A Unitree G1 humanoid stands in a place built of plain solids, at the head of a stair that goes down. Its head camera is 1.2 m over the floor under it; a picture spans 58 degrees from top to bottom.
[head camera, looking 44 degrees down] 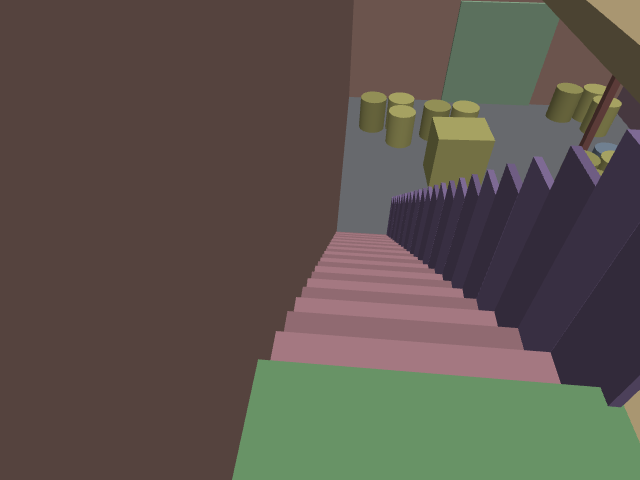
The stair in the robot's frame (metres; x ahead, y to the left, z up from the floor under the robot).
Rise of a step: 0.20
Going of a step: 0.24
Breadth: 1.02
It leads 5 degrees to the right of straight ahead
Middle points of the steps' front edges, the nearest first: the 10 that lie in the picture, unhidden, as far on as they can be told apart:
0.67 -0.32 0.00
0.91 -0.34 -0.20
1.15 -0.36 -0.40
1.39 -0.38 -0.60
1.63 -0.40 -0.80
1.87 -0.43 -1.00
2.11 -0.45 -1.21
2.35 -0.47 -1.41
2.59 -0.49 -1.61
2.83 -0.51 -1.81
